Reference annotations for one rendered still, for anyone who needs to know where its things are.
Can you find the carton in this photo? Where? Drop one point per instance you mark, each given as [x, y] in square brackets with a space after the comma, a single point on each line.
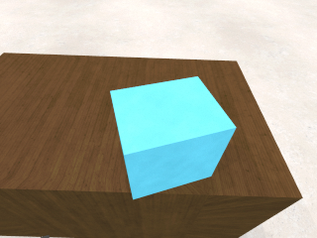
[171, 133]

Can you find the pedestal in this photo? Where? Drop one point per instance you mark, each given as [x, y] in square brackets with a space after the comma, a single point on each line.
[62, 167]

